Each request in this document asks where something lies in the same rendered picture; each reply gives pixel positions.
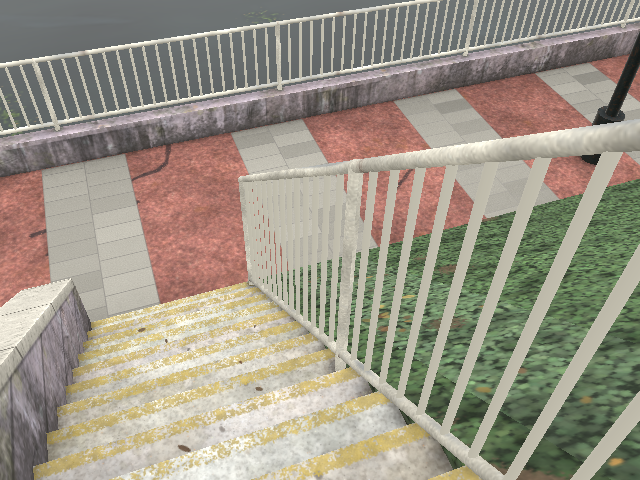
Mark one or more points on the stairs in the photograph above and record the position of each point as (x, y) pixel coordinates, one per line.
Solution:
(226, 385)

